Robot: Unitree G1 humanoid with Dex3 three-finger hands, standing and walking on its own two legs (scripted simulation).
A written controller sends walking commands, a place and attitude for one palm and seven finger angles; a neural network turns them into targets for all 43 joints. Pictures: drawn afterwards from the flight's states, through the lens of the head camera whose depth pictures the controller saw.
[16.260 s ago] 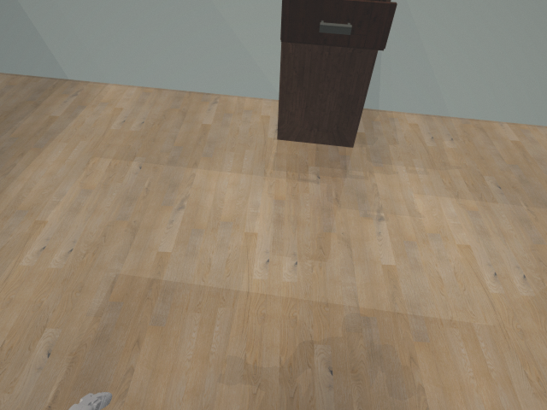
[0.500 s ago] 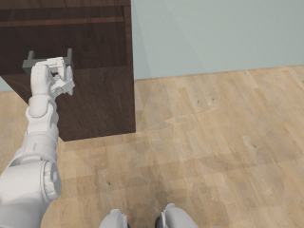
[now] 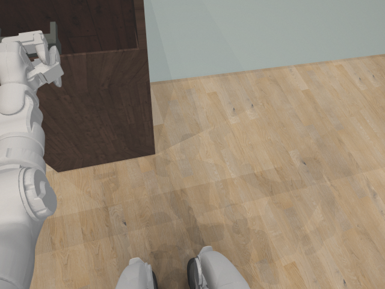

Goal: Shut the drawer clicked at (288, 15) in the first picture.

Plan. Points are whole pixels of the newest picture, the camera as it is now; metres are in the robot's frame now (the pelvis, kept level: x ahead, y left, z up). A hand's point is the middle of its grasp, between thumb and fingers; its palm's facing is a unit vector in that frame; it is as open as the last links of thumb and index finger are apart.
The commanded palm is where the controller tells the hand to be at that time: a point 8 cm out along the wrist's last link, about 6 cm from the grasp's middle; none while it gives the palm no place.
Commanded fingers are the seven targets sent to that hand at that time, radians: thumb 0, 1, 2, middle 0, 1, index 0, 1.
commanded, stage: push the drawer shut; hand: left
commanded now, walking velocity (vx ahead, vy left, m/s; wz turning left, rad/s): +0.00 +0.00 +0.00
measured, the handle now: (25, 37) +0.62 +0.25 +0.08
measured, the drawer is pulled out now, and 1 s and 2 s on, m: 0.00 0.00 0.00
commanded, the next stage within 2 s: pull the fist back off the drawer in 0.50 s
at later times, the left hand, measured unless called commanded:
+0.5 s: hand (44, 61) +0.55 +0.21 +0.08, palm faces +0.11 -0.99 -0.05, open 3.5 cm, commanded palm +0.59 +0.23 +0.08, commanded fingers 0.00 0.90 0.90 -1.40 -1.60 -1.40 -1.60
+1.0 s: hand (43, 61) +0.55 +0.21 +0.08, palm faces +0.10 -0.99 -0.04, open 3.5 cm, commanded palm +0.54 +0.23 +0.08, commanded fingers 0.00 0.90 0.90 -1.40 -1.60 -1.40 -1.60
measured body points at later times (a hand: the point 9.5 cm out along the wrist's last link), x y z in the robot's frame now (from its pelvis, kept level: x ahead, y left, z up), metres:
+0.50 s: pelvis -0.02 +0.01 -0.01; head +0.14 +0.05 +0.40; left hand +0.54 +0.26 +0.09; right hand -0.06 -0.25 -0.11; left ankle +0.01 +0.09 -0.67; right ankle +0.02 -0.10 -0.67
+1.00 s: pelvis -0.03 +0.01 -0.02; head +0.14 +0.05 +0.39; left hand +0.54 +0.27 +0.09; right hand -0.08 -0.24 -0.11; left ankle +0.01 +0.09 -0.67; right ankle +0.02 -0.10 -0.67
